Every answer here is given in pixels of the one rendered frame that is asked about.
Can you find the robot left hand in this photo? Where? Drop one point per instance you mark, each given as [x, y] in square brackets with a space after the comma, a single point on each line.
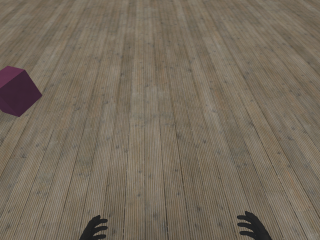
[90, 229]

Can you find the robot right hand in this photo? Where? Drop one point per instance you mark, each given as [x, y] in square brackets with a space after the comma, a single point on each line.
[259, 231]

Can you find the carton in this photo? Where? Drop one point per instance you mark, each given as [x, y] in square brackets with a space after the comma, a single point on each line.
[17, 91]

